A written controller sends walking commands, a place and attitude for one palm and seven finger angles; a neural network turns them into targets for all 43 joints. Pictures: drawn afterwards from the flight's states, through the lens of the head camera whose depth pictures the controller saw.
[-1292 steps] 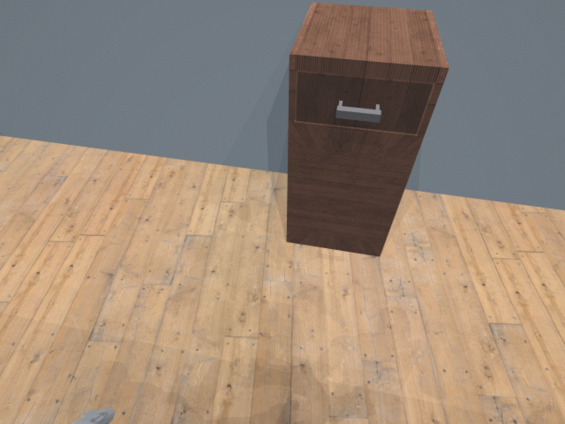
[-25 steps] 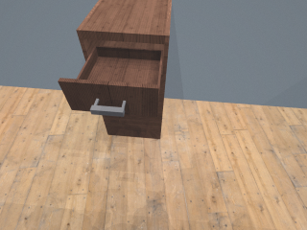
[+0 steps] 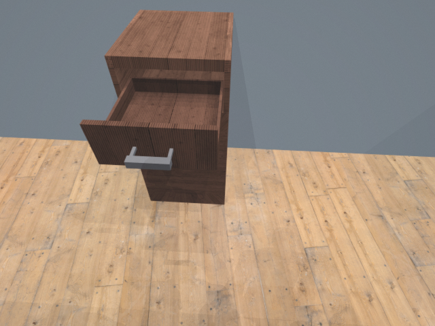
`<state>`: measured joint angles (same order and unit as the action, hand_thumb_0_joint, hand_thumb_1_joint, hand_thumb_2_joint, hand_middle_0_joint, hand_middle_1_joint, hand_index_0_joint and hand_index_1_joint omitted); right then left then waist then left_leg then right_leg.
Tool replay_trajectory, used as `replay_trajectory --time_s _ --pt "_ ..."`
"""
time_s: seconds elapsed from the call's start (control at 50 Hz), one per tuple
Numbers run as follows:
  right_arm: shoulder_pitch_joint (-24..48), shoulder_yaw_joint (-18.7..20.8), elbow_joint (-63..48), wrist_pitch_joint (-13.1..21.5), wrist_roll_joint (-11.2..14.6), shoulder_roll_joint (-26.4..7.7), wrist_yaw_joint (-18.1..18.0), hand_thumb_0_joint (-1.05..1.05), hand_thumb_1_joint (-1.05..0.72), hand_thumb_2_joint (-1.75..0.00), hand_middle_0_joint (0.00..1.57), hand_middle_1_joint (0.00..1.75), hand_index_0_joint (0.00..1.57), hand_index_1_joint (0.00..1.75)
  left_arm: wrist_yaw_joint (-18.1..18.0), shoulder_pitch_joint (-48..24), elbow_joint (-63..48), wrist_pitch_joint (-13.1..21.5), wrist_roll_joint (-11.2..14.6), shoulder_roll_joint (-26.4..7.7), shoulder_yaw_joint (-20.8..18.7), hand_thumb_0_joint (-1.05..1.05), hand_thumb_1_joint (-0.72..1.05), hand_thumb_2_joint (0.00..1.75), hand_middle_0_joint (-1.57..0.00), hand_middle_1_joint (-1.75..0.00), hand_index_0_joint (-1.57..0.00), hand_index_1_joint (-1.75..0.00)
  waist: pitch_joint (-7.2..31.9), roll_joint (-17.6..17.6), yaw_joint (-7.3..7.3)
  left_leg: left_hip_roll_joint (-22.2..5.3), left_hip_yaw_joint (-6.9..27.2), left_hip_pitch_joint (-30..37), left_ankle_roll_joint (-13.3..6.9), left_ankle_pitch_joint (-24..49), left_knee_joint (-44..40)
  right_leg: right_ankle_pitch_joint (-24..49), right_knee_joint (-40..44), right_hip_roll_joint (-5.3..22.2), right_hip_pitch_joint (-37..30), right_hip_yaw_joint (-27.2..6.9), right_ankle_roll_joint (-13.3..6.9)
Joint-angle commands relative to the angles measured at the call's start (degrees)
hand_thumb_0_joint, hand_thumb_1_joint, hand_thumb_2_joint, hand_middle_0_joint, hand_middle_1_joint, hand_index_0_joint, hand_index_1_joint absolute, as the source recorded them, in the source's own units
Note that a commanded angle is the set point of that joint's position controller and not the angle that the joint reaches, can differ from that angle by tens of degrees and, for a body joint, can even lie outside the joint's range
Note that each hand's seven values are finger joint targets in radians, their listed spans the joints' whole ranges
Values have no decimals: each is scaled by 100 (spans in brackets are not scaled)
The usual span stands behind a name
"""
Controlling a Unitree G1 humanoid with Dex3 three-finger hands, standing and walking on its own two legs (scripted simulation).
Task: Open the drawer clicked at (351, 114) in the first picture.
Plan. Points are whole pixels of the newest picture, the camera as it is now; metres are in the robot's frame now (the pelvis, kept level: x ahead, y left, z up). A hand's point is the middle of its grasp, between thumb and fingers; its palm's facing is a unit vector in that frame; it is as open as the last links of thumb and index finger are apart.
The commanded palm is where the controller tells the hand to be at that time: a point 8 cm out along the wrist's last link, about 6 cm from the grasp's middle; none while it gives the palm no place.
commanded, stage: let the arm hang, fingers relaxed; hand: left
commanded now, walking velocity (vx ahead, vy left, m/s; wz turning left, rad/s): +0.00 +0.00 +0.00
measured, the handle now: (150, 156) +0.55 +0.22 -0.05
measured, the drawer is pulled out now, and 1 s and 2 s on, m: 0.30 0.30 0.30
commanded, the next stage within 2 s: look to check the result in 0.08 s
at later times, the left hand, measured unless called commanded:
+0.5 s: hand out of the picture -0.01 +0.16 -0.17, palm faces +0.04 -0.98 -0.20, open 7.4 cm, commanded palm none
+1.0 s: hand out of the picture +0.03 +0.17 -0.17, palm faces +0.03 -0.97 -0.23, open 7.4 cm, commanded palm none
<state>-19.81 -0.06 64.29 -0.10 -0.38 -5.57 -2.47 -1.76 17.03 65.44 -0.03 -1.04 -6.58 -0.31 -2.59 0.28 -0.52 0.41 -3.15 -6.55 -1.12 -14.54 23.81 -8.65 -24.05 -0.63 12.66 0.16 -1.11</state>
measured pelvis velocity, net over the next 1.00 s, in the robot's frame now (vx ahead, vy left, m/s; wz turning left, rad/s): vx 0.01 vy -0.02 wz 0.01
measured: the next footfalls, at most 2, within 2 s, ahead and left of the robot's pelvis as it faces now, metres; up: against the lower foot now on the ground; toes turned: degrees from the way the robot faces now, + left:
none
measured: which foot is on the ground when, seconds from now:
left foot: down 0.00-1.00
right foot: down 0.00-1.00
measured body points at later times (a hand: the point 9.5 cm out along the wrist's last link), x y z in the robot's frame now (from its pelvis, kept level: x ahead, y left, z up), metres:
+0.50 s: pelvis +0.00 -0.01 +0.00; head +0.02 -0.02 +0.45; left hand -0.01 +0.21 -0.16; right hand -0.04 -0.22 -0.17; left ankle -0.01 +0.11 -0.74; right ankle +0.05 -0.11 -0.74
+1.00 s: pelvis +0.01 -0.02 +0.00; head +0.03 -0.03 +0.45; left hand +0.03 +0.22 -0.15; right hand +0.01 -0.25 -0.16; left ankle -0.01 +0.11 -0.74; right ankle +0.05 -0.11 -0.74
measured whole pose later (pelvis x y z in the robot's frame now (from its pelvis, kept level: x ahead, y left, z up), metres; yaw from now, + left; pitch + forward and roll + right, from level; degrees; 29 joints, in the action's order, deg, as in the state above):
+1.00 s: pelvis +0.01 -0.02 +0.00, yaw +1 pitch -2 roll +0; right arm -15.4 1.0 63.9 -0.2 -0.6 -9.2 -2.3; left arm -1.4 12.2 64.5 0.6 -0.8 -10.3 -1.5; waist -4.8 0.7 -0.7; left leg -1.1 -1.9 -5.5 0.5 -14.0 21.7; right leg -8.3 -21.6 -2.1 11.2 1.5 -2.7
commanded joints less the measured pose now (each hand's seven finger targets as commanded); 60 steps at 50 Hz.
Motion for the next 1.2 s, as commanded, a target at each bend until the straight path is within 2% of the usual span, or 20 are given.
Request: replay_trajectory --time_s 0.0,0.18,0.26,0.34,0.4,0.42,0.46,0.52,0.58,0.64,0.76,0.8,0.84,0.96,1.06,1.08,1.14,1.18 --pt "-617 100 -90 45 -12 -432 -11 0 -90 -90 20 30 20 30 -62 411 -146 47 13 -610 -152 0 90 90 -20 -30 -20 -30 -471 49 17 -557 544 -597 -138 -97 -663 -237 553 468 17 -527 -162" --pt "-608 125 -85 32 -16 -474 -17 0 -90 -90 20 30 20 30 -62 338 -134 47 18 -633 -172 0 90 90 -20 -30 -20 -30 -431 30 18 -576 542 -540 -121 -86 -662 -291 579 467 3 -517 -167" --pt "-604 134 -102 -2 -21 -502 -5 0 -90 -90 20 30 20 30 -61 323 -148 40 13 -663 -179 0 90 90 -20 -30 -20 -30 -545 -14 6 -552 530 -568 -119 -313 -644 -701 700 471 167 -567 -157" --pt "-583 158 -115 -4 -14 -551 3 0 -90 -90 20 30 20 30 -62 329 -179 50 13 -703 -191 0 90 90 -20 -30 -20 -30 -426 -84 6 -535 504 -463 -118 -257 -587 -762 724 466 191 -620 -162" --pt "-586 153 -105 15 -25 -560 -4 0 -90 -90 20 30 20 30 -55 246 -202 60 23 -734 -207 0 90 90 -20 -30 -20 -30 -332 -57 -1 -539 508 -489 -119 -85 -573 -552 696 478 14 -617 -182" --pt "-538 160 -114 24 -24 -561 -9 0 -90 -90 20 30 20 30 -55 246 -190 65 23 -733 -214 0 90 90 -20 -30 -20 -30 -322 52 7 -538 502 -448 -112 -3 -567 -452 678 490 8 -604 -192" --pt "-517 160 -115 15 -22 -557 -7 0 -90 -90 20 30 20 30 -56 238 -186 63 22 -747 -210 0 90 90 -20 -30 -20 -30 -407 -14 7 -559 515 -455 -111 -42 -578 -492 701 494 62 -582 -186" --pt "-484 170 -117 23 -22 -615 -9 0 -90 -90 20 30 20 30 -51 172 -210 72 24 -798 -227 0 90 90 -20 -30 -20 -30 -332 -57 1 -557 495 -441 -95 21 -578 -428 706 501 -34 -591 -192" --pt "-432 187 -114 40 -22 -659 -15 0 -90 -90 20 30 20 30 -52 113 -233 88 28 -838 -233 0 90 90 -20 -30 -20 -30 -273 98 -4 -585 516 -387 -88 152 -583 -191 664 486 -111 -587 -205" --pt "-331 209 -142 39 -12 -706 -12 0 -90 -90 20 30 20 30 -53 108 -232 103 26 -871 -237 0 90 90 -20 -30 -20 -30 -328 -63 10 -589 512 -328 -80 180 -589 -201 703 483 -49 -599 -210" --pt "-236 222 -143 45 -20 -787 -10 0 -90 -90 20 30 20 30 -46 -56 -256 111 25 -962 -259 0 90 90 -20 -30 -20 -30 -233 53 -8 -604 503 -259 -70 290 -596 -5 717 523 -184 -577 -208" --pt "-185 224 -143 38 -24 -813 -2 0 -90 -90 20 30 20 30 -39 -91 -266 105 28 -997 -263 0 90 90 -20 -30 -20 -30 -290 -45 4 -581 517 -314 -67 215 -623 -129 755 529 -191 -596 -203" --pt "-131 230 -169 32 -17 -861 1 0 -90 -90 20 30 20 30 -40 -103 -268 110 22 -1015 -264 0 90 90 -20 -30 -20 -30 -293 23 3 -600 504 -231 -63 190 -624 -214 791 520 -94 -613 -203" --pt "-21 232 -163 47 -24 -968 1 0 -90 -90 20 30 20 30 -30 -250 -280 125 30 -1129 -277 0 90 90 -20 -30 -20 -30 -135 31 -4 -628 524 -167 -57 422 -633 181 746 549 -305 -576 -205" --pt "86 229 -173 48 -28 -1052 3 0 -90 -90 20 30 20 30 -21 -341 -282 120 30 -1183 -279 0 90 90 -20 -30 -20 -30 -159 33 -4 -651 547 -149 -50 414 -692 158 764 542 -294 -572 -198" --pt "112 227 -163 56 -27 -1077 5 0 -90 -90 20 30 20 30 -19 -351 -284 120 32 -1207 -279 0 90 90 -20 -30 -20 -30 -96 133 1 -648 541 -137 -46 460 -699 238 743 544 -349 -604 -204" --pt "177 234 -189 52 -18 -1122 8 0 -90 -90 20 30 20 30 -17 -358 -277 124 29 -1236 -284 0 90 90 -20 -30 -20 -30 -119 -87 14 -650 549 -87 -45 449 -713 201 764 538 -295 -584 -194" --pt "185 228 -172 50 -28 -1152 14 0 -90 -90 20 30 20 30 -12 -421 -288 121 31 -1272 -286 0 90 90 -20 -30 -20 -30 -102 61 6 -647 541 -142 -42 408 -725 150 791 554 -376 -601 -189"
